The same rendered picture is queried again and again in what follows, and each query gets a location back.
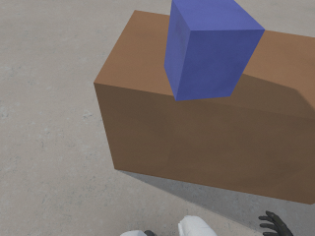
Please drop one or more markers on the carton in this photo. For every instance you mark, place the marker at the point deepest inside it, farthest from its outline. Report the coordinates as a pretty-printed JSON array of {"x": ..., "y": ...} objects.
[{"x": 209, "y": 43}]

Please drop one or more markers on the robot right thigh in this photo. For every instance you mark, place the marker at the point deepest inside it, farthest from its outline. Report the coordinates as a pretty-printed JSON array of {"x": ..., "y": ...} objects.
[{"x": 194, "y": 226}]

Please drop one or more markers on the right robot hand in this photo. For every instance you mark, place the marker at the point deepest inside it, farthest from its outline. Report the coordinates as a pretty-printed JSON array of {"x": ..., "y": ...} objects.
[{"x": 278, "y": 225}]

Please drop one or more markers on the pedestal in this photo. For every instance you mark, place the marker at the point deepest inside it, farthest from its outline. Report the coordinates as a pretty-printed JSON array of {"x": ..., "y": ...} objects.
[{"x": 260, "y": 140}]

